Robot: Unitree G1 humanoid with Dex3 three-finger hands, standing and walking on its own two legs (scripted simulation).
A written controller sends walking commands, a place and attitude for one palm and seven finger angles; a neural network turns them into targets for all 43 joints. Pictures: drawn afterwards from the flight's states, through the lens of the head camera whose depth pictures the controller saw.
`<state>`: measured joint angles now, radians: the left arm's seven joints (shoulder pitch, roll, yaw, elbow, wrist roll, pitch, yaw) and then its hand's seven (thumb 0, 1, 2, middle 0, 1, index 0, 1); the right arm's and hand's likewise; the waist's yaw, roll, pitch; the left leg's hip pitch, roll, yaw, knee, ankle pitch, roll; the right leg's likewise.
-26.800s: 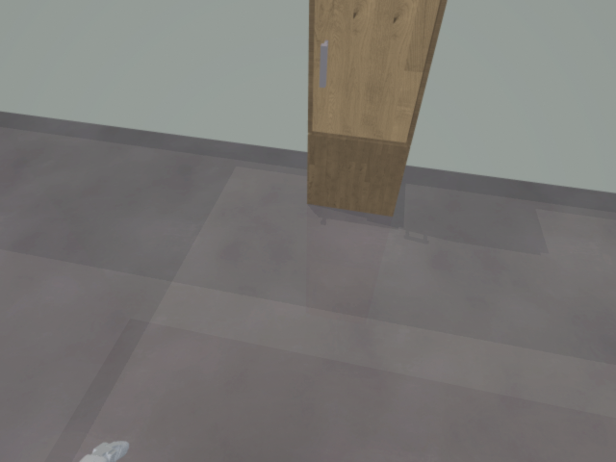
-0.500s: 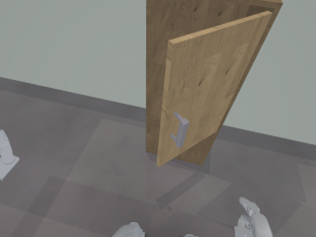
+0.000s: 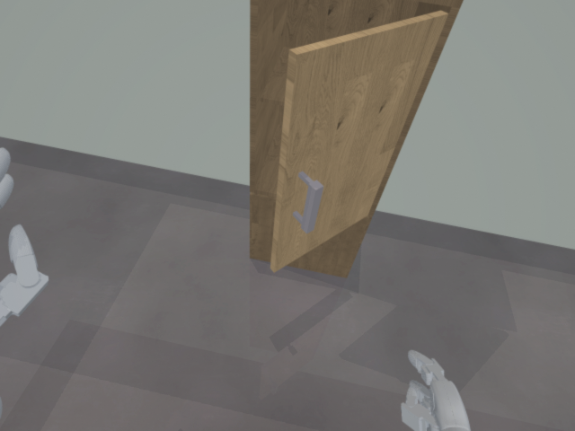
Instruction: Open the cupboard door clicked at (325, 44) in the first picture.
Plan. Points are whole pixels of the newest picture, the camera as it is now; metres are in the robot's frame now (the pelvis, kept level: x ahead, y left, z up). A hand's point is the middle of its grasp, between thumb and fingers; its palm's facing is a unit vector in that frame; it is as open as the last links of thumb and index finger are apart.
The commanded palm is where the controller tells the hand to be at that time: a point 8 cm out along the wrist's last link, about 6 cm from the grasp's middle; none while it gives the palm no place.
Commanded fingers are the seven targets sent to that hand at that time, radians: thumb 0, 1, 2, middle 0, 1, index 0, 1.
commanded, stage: stop stepping back and stand still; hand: left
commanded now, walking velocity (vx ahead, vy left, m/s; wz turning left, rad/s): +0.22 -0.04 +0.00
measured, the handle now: (305, 202) +0.56 +0.02 -0.06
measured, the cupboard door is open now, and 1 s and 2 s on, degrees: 48 48 48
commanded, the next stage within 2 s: let the arm hang, fingers relaxed in 0.68 s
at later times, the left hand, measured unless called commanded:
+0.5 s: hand (40, 371) +0.13 +0.22 +0.18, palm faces +0.45 -0.76 -0.46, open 7.4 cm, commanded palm +0.08 +0.25 +0.18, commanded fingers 0.00 0.90 0.90 -0.20 -0.30 -0.20 -0.30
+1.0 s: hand out of the picture +0.06 +0.18 -0.11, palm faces +0.00 -0.94 -0.33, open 7.4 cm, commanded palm none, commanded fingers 0.00 0.90 0.90 -0.20 -0.30 -0.20 -0.30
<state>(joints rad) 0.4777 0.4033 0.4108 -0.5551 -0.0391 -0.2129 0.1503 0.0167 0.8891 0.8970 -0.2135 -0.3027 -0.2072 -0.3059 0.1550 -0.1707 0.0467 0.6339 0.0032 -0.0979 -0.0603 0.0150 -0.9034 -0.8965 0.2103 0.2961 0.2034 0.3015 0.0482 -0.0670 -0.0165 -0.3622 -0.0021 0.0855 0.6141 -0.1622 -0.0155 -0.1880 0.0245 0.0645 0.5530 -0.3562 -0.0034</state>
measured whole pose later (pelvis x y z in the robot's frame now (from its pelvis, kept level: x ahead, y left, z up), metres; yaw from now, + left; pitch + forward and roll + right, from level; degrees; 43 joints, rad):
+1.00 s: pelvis -0.08 -0.02 -0.01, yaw -1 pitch +0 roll +2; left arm 0.28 0.23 0.03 0.58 0.03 0.04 0.00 0.01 0.91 0.90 -0.20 -0.30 -0.19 -0.30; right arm 0.14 -0.27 0.00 0.81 -0.03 -0.02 0.00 0.01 -0.91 -0.90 0.20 0.30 0.20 0.30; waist -0.01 0.04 0.01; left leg -0.32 -0.04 0.03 0.58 -0.26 0.02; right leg -0.25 0.02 -0.05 0.64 -0.39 -0.06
